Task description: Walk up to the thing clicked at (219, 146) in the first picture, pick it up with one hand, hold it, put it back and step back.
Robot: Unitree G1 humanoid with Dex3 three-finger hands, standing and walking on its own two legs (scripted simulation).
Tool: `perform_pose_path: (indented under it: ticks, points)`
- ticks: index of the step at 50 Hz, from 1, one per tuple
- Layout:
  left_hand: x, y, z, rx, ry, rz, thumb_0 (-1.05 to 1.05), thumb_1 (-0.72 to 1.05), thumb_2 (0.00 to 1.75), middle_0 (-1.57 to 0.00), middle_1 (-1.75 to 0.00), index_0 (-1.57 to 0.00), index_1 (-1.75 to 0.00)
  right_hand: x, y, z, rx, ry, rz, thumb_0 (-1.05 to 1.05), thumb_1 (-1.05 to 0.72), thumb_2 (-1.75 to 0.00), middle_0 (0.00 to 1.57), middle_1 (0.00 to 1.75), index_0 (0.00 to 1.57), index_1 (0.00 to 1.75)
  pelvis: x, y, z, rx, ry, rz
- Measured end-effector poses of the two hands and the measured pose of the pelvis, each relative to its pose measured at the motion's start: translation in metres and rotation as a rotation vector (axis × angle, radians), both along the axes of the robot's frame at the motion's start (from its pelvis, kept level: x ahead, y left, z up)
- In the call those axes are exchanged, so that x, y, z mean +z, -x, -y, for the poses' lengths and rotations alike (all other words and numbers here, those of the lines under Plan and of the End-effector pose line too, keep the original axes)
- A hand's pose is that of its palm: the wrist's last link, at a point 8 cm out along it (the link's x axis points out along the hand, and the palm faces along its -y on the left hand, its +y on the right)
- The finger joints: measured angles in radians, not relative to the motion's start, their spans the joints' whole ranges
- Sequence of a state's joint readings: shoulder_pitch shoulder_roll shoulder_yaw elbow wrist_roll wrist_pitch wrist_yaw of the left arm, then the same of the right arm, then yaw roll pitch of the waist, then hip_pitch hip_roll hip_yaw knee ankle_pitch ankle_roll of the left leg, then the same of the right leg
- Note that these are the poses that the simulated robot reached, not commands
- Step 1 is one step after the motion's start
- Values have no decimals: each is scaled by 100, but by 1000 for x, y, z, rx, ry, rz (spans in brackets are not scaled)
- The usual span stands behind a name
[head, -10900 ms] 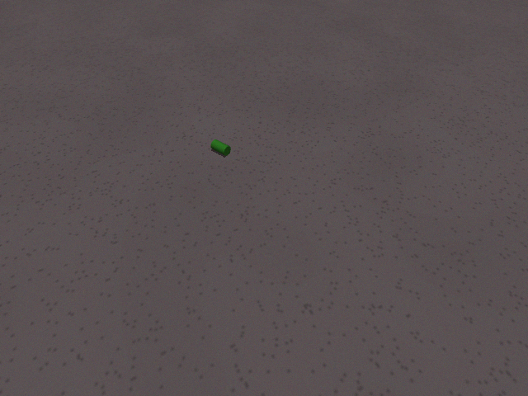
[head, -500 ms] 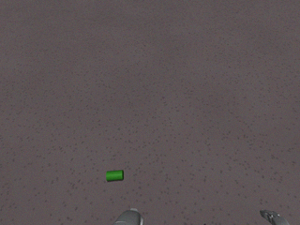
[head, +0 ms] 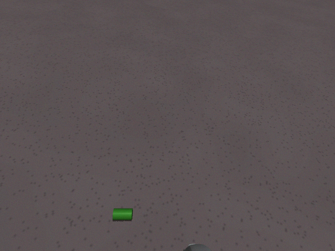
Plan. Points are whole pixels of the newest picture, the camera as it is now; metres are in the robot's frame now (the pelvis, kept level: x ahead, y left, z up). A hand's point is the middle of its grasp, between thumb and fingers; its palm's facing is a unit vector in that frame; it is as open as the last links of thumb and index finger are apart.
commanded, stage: walk up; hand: left
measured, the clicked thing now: (122, 214) +0.46 +0.21 -0.74
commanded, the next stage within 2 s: none
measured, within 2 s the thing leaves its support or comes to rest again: neither
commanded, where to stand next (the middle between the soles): +0.08 -0.02 m, yaw -2 degrees
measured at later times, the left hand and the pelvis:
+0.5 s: hand out of the picture +0.12 +0.21 -0.15, palm faces -0.05 -0.93 -0.36, open 7.4 cm; pelvis -0.02 -0.03 -0.02, yaw +0 degrees
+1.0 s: hand out of the picture +0.03 +0.26 -0.15, palm faces -0.04 -0.92 -0.38, open 7.4 cm; pelvis +0.00 -0.01 +0.00, yaw -2 degrees
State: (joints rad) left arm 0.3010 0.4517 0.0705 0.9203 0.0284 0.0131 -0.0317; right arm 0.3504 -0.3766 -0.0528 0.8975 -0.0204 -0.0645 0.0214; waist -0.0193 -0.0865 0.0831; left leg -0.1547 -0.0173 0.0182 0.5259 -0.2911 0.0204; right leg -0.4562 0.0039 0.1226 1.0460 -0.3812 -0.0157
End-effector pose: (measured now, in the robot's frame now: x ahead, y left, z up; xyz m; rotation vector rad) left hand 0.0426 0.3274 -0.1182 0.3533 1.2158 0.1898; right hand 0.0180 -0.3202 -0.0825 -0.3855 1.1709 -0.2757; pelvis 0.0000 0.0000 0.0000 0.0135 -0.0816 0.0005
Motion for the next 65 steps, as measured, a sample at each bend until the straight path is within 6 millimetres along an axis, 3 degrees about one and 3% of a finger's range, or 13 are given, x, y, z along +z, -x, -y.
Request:
perform_pose_path:
  ticks: [7,15,18,22,26,33,40,46,51,59,65]
  points:
    - [-9,-44,24,-11,28,10,0,91,89,-20,-30,-20,-30,3,-18,13,-21,54,-26,1,-90,-90,20,30,21,30,-1,-3,9,-22,15,0]
    - [-11,-73,61,-86,3,38,0,90,89,-20,-30,-20,-30,-38,-62,36,-15,5,36,1,-90,-90,20,30,21,30,-21,4,30,-45,22,-24]
    - [-4,-79,71,-98,2,79,0,90,89,-20,-30,-20,-30,-43,-65,32,-7,-11,44,1,-91,-90,20,30,21,30,-19,14,34,-45,6,-28]
    - [5,-82,78,-95,5,166,0,90,89,-20,-30,-20,-30,-44,-51,25,43,-38,20,1,-91,-90,20,30,21,30,-17,23,36,-26,1,-43]
    - [8,-68,74,-81,19,215,0,90,89,-20,-30,-20,-30,-43,-30,21,72,-49,-25,1,-91,-90,20,30,21,30,-17,25,33,11,10,-44]
    - [4,-14,46,-6,5,92,0,90,89,-20,-30,-20,-30,-30,0,13,37,-60,-45,1,-90,-90,20,30,21,30,-7,26,24,-3,11,-22]
    - [4,25,34,21,-23,7,1,90,89,-20,-30,-20,-30,-30,-12,8,37,-79,-19,1,-90,-90,20,30,21,30,-5,23,20,-11,28,-12]
    - [8,32,26,27,-18,-28,1,90,89,-20,-30,-20,-30,-29,-32,-4,51,-88,14,1,-91,-90,20,30,21,30,-1,13,7,-12,15,-29]
    - [7,13,23,19,-18,-31,1,90,89,-20,-30,-20,-30,-27,-49,-12,34,-101,28,1,-91,-90,20,30,21,30,1,0,5,-30,19,-27]
    - [6,-39,23,-38,-20,51,1,90,89,-20,-30,-20,-30,-27,-73,-12,21,-94,76,1,-90,-90,20,30,21,30,-5,-12,3,-32,10,-27]
    - [12,-88,34,-105,-31,75,1,90,89,-20,-30,-20,-30,-29,-56,6,-36,-80,53,1,-90,-90,20,30,21,30,-5,-35,13,-49,5,-14]
